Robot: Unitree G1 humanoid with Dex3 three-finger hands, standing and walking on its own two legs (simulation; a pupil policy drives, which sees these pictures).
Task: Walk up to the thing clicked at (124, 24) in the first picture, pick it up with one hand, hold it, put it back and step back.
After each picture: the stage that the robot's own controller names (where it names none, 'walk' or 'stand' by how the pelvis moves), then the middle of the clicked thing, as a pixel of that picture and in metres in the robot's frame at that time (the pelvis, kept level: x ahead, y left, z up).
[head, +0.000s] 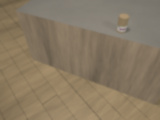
stand; (122, 23) +0.93 -0.24 -0.11
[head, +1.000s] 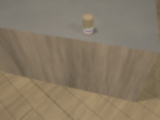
walk; (87, 25) +0.85 +0.03 -0.09
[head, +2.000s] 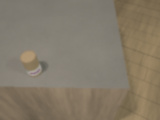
stand; (31, 64) +0.48 +0.27 -0.08
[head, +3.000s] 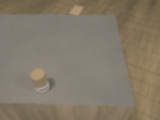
stand; (40, 81) +0.45 +0.22 -0.11
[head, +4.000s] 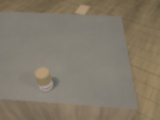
stand; (44, 80) +0.46 +0.21 -0.12
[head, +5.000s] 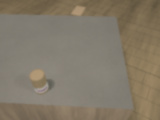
stand; (39, 82) +0.45 +0.22 -0.12
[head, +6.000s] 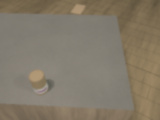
stand; (39, 82) +0.44 +0.23 -0.12
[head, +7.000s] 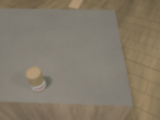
rise first; (36, 80) +0.44 +0.24 -0.11
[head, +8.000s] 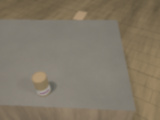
rise first; (41, 84) +0.45 +0.24 -0.11
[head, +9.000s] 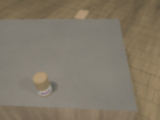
go down; (42, 84) +0.44 +0.24 -0.11
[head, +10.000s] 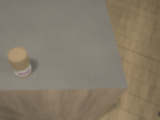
go down; (20, 63) +0.45 +0.22 -0.05
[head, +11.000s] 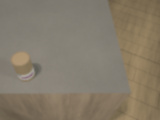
approach; (23, 67) +0.45 +0.22 -0.05
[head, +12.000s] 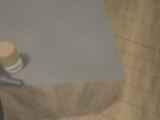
close in; (9, 58) +0.46 +0.24 -0.02
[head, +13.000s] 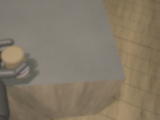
lift; (16, 63) +0.44 +0.20 -0.01
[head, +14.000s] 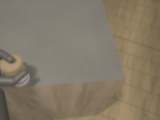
lift; (16, 71) +0.40 +0.21 -0.01
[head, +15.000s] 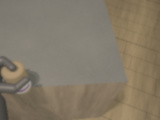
lift; (17, 79) +0.38 +0.21 -0.01
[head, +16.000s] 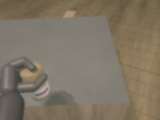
hold; (36, 82) +0.34 +0.17 +0.08
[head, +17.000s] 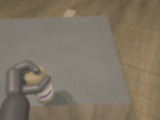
hold; (40, 85) +0.34 +0.16 +0.06
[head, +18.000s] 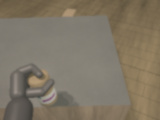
hold; (43, 88) +0.33 +0.15 +0.04
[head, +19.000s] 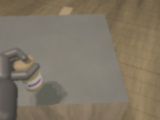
crouch; (29, 73) +0.38 +0.20 +0.06
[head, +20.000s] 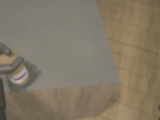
lower; (14, 68) +0.43 +0.22 -0.02
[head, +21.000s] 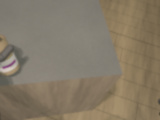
lower; (2, 55) +0.46 +0.23 +0.00
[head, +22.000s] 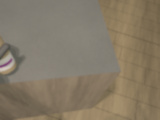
lower; out of the picture +0.46 +0.23 +0.01
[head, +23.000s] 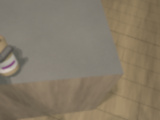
lower; (1, 56) +0.45 +0.23 +0.01
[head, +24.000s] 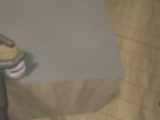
loosen; (12, 59) +0.44 +0.21 +0.00
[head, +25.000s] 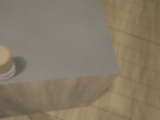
rise; (1, 63) +0.41 +0.21 +0.00
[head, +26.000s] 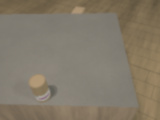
sink last; (40, 88) +0.40 +0.21 -0.06
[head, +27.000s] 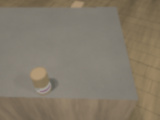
stand; (41, 81) +0.42 +0.21 -0.06
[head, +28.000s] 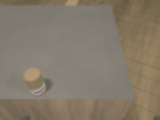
stand; (35, 82) +0.41 +0.22 -0.05
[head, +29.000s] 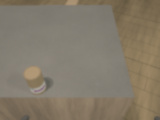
stand; (35, 81) +0.41 +0.22 -0.05
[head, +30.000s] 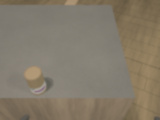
stand; (36, 81) +0.41 +0.21 -0.05
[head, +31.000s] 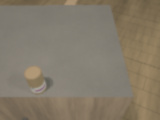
stand; (36, 80) +0.42 +0.21 -0.05
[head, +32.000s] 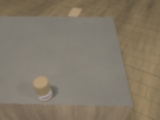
stand; (43, 89) +0.42 +0.21 -0.11
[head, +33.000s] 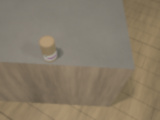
walk; (48, 49) +0.54 +0.17 -0.10
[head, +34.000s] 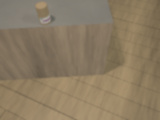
walk; (43, 14) +0.82 +0.26 -0.09
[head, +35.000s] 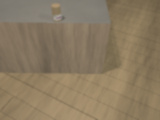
stand; (56, 12) +1.06 +0.23 -0.10
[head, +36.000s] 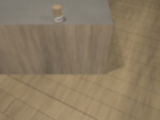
stand; (57, 14) +1.04 +0.21 -0.12
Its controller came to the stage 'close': yes
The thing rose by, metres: 0.18
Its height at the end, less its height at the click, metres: +0.00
